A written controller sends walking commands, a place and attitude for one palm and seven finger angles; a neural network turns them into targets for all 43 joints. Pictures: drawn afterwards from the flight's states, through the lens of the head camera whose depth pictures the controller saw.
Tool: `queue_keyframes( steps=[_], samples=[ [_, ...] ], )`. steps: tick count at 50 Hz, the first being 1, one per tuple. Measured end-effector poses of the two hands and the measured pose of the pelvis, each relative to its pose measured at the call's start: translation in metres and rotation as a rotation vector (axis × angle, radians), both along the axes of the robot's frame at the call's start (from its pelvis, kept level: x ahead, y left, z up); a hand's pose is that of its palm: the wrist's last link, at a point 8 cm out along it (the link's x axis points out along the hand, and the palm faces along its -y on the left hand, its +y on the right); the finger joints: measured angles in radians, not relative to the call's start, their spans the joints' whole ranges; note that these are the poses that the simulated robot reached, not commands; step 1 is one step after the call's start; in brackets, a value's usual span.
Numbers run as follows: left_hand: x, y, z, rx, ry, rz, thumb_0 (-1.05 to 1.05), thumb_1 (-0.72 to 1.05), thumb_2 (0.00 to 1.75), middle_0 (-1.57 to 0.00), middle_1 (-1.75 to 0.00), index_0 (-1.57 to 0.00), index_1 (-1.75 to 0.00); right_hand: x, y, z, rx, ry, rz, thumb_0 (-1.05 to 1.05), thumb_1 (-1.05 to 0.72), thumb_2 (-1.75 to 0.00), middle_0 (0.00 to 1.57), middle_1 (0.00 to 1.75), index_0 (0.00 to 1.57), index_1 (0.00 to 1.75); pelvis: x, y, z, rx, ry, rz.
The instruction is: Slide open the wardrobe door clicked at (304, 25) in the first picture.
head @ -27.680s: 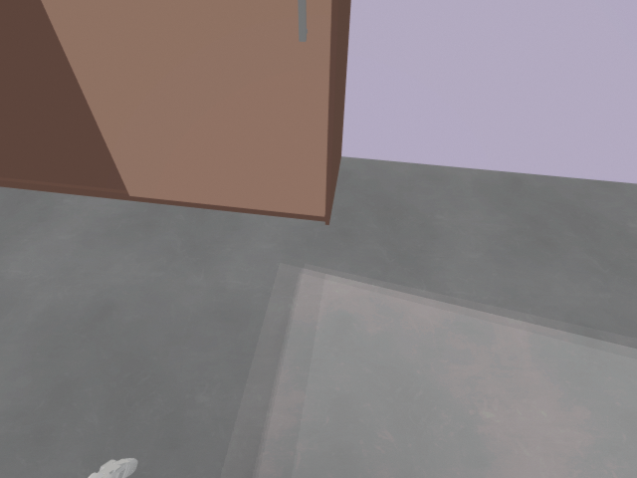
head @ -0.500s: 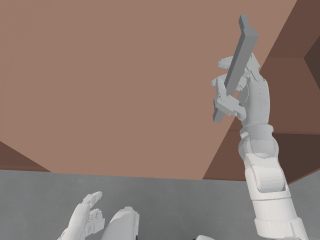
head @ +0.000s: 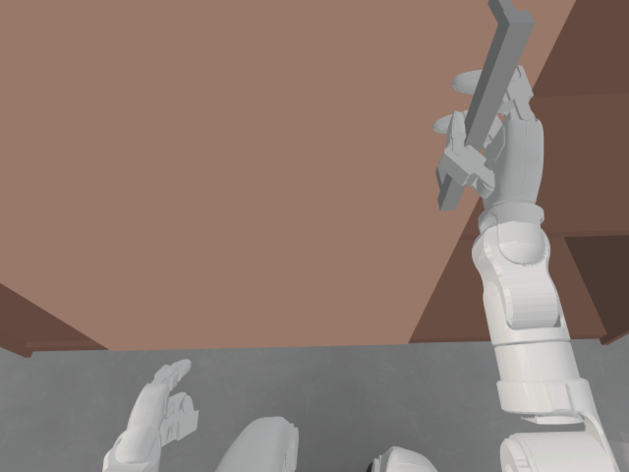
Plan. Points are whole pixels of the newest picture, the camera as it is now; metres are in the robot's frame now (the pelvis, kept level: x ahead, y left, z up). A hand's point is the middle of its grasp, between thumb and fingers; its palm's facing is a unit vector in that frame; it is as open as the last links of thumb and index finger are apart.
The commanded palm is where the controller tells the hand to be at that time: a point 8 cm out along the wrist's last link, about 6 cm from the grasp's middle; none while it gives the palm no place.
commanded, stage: step sideways, sliding the door along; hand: right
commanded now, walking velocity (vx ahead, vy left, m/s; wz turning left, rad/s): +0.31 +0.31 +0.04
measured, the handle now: (468, 120) +0.45 -0.16 +0.18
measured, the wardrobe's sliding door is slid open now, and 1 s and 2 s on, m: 0.61 0.70 0.69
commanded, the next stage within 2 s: stop walking and hold the door there in 0.58 s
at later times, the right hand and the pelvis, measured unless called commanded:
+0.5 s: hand (360, 148) +0.41 -0.04 +0.18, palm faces +0.36 +0.93 +0.00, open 6.3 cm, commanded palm +0.37 -0.01 +0.16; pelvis +0.02 +0.17 -0.01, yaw -5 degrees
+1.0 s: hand (373, 154) +0.41 -0.05 +0.17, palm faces +0.57 +0.75 -0.35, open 6.4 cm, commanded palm +0.36 -0.09 +0.14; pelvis +0.06 +0.29 -0.02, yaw +1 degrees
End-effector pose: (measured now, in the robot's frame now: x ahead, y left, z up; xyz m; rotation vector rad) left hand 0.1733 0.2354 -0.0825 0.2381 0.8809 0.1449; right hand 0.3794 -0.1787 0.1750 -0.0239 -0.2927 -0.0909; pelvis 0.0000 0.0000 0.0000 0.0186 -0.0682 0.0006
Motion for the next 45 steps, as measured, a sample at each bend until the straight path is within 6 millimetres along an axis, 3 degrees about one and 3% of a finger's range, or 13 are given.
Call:
queue_keyframes(
  steps=[10, 13, 17, 20, 26, 35, 38, 42, 45],
  samples=[
    [0.004, 0.035, 0.004, -0.068, 0.051, -0.116, 0.01, 0.90, 0.90, -0.20, -0.30, -0.21, -0.30, -0.004, 0.054, 0.003, 0.018, 0.057, -0.052, 0.04, -0.78, -0.85, 0.40, 1.41, 0.27, 1.39, -0.002, 0.077, 0.017, 0.088, 0.021, -0.001],
    [0.012, 0.055, -0.006, -0.103, 0.030, -0.146, 0.01, 0.90, 0.90, -0.20, -0.30, -0.21, -0.30, -0.006, 0.073, 0.003, 0.002, 0.051, -0.097, 0.03, -0.78, -0.86, 0.40, 1.41, 0.25, 1.39, 0.002, 0.109, 0.009, 0.081, 0.014, -0.014],
    [0.033, 0.090, -0.032, -0.146, -0.023, -0.181, 0.01, 0.90, 0.90, -0.20, -0.30, -0.21, -0.30, -0.007, 0.097, 0.002, -0.027, 0.028, -0.200, 0.02, -0.77, -0.87, 0.42, 1.41, 0.20, 1.37, 0.010, 0.153, -0.019, 0.045, -0.007, -0.060],
    [0.042, 0.120, -0.041, -0.120, -0.028, -0.142, 0.01, 0.90, 0.90, -0.20, -0.30, -0.21, -0.30, -0.009, 0.099, 0.004, -0.028, 0.058, -0.274, 0.01, -0.76, -0.86, 0.44, 1.41, 0.17, 1.34, 0.013, 0.161, -0.017, 0.048, -0.017, -0.084],
    [0.040, 0.165, -0.022, 0.002, 0.026, -0.099, 0.01, 0.91, 0.90, -0.20, -0.30, -0.20, -0.30, -0.009, 0.100, 0.000, 0.012, 0.010, -0.275, 0.02, -0.77, -0.86, 0.43, 1.41, 0.17, 1.35, 0.022, 0.173, -0.010, 0.024, 0.008, -0.097],
    [0.056, 0.182, 0.022, -0.006, 0.049, -0.161, 0.01, 0.91, 0.90, -0.20, -0.30, -0.20, -0.30, -0.009, 0.103, 0.001, 0.039, 0.024, -0.311, 0.02, -0.77, -0.86, 0.40, 1.41, 0.18, 1.26, 0.033, 0.212, 0.021, 0.097, 0.027, -0.053],
    [0.066, 0.190, 0.031, -0.017, 0.024, -0.145, 0.01, 0.91, 0.90, -0.20, -0.30, -0.21, -0.30, -0.008, 0.098, 0.000, -0.064, 0.026, -0.319, -0.02, -0.73, -0.86, 0.40, 1.41, 0.20, 1.28, 0.040, 0.228, 0.026, 0.113, 0.041, -0.007],
    [0.075, 0.212, 0.033, -0.045, -0.058, -0.112, 0.01, 0.90, 0.90, -0.20, -0.30, -0.21, -0.30, -0.010, 0.096, 0.004, -0.168, 0.079, -0.373, -0.07, -0.68, -0.84, 0.43, 1.41, 0.26, 1.32, 0.049, 0.250, 0.024, 0.113, 0.026, 0.028],
    [0.080, 0.237, 0.022, -0.071, -0.118, -0.101, 0.01, 0.90, 0.90, -0.20, -0.30, -0.21, -0.30, -0.012, 0.096, 0.007, -0.237, 0.117, -0.446, -0.12, -0.64, -0.82, 0.44, 1.41, 0.29, 1.35, 0.058, 0.271, 0.012, 0.077, 0.007, 0.024]
  ],
)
